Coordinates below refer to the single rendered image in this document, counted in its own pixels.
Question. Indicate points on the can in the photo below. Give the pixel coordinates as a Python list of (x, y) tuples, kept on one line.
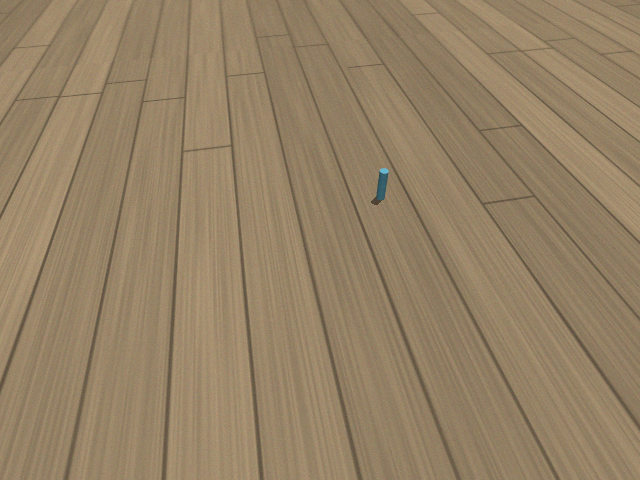
[(382, 183)]

